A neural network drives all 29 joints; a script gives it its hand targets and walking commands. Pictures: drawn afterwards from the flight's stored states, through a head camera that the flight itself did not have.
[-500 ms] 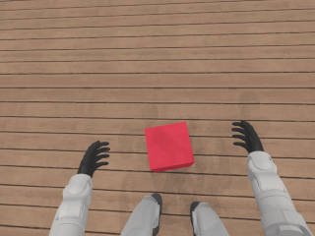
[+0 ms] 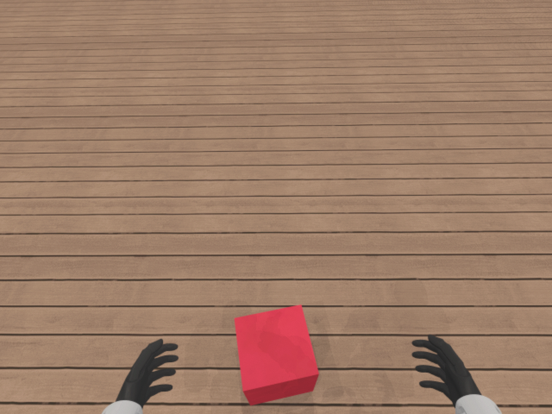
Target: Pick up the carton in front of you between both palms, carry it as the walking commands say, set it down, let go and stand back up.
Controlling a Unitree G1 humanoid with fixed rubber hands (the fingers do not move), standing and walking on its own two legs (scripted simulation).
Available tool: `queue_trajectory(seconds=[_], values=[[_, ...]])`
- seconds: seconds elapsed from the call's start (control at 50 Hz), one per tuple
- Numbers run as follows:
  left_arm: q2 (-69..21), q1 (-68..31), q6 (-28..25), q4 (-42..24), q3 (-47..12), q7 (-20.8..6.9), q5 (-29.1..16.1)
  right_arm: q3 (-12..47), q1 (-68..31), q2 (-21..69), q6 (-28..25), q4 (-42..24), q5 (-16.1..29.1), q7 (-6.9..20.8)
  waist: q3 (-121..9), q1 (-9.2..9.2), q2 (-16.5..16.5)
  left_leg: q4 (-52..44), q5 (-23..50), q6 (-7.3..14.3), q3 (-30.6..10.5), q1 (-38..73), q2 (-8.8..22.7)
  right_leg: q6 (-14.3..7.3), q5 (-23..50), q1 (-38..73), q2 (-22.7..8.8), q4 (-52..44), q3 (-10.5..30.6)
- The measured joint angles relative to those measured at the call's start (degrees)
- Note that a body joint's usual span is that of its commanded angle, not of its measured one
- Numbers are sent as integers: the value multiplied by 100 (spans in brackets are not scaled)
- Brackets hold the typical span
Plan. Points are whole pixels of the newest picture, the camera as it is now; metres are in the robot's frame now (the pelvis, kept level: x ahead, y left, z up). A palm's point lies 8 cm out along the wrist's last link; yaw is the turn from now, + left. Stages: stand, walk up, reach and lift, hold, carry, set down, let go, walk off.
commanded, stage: let go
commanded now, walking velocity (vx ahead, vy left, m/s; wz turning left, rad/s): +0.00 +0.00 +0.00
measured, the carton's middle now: (275, 356) +0.36 +0.04 -0.65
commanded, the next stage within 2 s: stand in 0.36 s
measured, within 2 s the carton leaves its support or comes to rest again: neither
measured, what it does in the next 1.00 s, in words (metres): stands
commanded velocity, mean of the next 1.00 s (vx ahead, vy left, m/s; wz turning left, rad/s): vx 0.00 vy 0.00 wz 0.00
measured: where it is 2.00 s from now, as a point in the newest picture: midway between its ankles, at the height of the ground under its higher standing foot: outside the picture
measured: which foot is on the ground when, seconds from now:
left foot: down 0.00-1.00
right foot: down 0.00-1.00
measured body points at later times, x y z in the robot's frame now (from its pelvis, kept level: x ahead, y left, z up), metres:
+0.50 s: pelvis -0.01 +0.01 -0.01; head -0.01 +0.02 +0.44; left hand +0.15 +0.28 -0.09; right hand +0.14 -0.26 -0.09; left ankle -0.01 +0.12 -0.74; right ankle -0.05 -0.11 -0.74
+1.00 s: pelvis +0.00 +0.02 +0.00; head +0.01 +0.04 +0.45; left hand +0.14 +0.31 -0.12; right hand +0.13 -0.28 -0.10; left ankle -0.01 +0.13 -0.74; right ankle -0.05 -0.11 -0.74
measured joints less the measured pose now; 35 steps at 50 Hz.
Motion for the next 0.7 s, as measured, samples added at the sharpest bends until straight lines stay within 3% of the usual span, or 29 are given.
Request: queue_trajectory(seconds=[0.12, 0.36, 0.44, 0.52, 0.7], values=[[-61, -80, 244, 49, 68, -20, 121, 84, 89, -44, 276, -167, 35, 83, 157, -66, -8, 18, -36, -16, 30, 351, 37, -25, -16, 341, 34, 12, 21], [4, -103, 985, -360, 3, 258, 195, 136, 1, -14, 323, -58, 44, -102, 307, -27, 37, 362, -157, 43, -9, 412, -43, 31, -151, 446, -31, 320, -43], [220, -172, 406, 261, -18, 454, 254, 165, -78, -179, 66, 543, -170, -276, 46, 3, -40, 545, -201, 51, 13, 35, -38, 58, -180, 79, -24, 471, -31], [457, -149, 10, 803, 82, 476, 293, 58, -55, -449, -120, 985, -208, -338, -58, -12, -116, 663, -269, 75, 39, -170, -20, 71, -198, -104, -6, 520, -9], [680, -173, -279, 1581, 52, 505, 285, 8, -143, -725, -267, 1508, -186, -407, -91, -59, -183, 612, -321, 133, 101, -150, -23, 123, -179, -50, -26, 360, 44]])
